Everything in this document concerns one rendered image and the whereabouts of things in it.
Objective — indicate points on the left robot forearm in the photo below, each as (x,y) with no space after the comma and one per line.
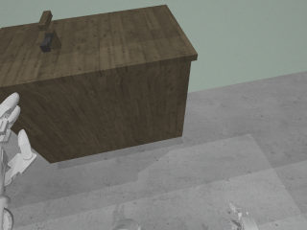
(6,217)

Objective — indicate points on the tap lever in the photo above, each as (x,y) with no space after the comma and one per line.
(45,46)

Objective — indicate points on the robot right hand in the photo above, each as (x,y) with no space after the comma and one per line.
(246,222)

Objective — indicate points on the counter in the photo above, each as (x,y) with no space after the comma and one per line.
(111,81)

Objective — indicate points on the robot left hand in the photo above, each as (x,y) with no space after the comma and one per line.
(9,112)

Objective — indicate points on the left robot thigh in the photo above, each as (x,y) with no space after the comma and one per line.
(126,224)

